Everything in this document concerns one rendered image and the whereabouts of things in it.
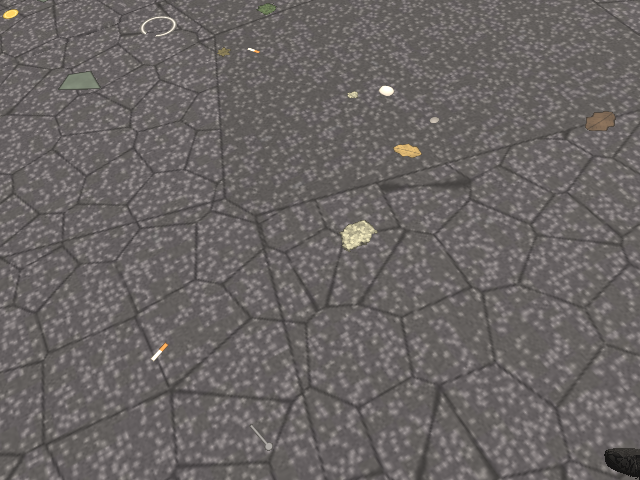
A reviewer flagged right robot hand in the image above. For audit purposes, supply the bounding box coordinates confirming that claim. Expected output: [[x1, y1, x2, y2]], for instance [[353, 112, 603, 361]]
[[604, 448, 640, 480]]

